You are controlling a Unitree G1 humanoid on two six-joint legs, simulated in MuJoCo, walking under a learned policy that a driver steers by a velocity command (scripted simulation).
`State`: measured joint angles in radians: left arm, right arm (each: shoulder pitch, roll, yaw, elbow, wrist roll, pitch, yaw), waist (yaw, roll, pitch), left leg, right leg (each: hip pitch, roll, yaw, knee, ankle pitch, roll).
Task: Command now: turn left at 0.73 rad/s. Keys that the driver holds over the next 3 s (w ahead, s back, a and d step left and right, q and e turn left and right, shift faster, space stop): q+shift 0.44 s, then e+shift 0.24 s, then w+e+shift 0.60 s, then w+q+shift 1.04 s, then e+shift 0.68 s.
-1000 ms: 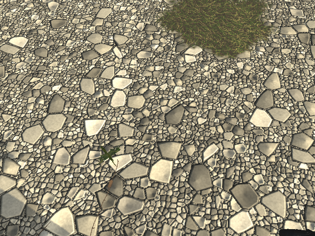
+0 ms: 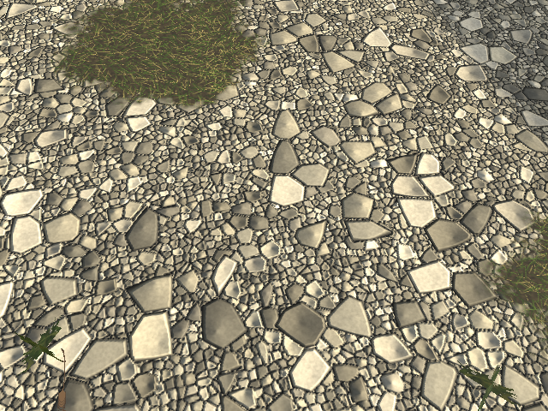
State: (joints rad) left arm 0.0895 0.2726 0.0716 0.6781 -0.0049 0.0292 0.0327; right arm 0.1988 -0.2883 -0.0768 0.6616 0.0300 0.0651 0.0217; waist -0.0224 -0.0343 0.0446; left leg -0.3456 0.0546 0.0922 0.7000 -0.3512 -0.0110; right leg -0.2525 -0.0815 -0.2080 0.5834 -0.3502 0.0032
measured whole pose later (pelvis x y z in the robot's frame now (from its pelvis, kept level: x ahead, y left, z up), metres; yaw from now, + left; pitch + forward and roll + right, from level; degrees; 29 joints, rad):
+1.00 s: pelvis +0.12 +0.03 +0.01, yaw +12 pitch +3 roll +0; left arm 0.19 0.35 0.09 0.64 0.04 0.03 -0.07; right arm 0.41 -0.30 -0.07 0.75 -0.04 -0.08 -0.01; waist -0.06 -0.04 -0.04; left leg 0.01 0.01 0.04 0.28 -0.34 -0.01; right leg -0.73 -0.02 0.05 1.18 -0.24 0.00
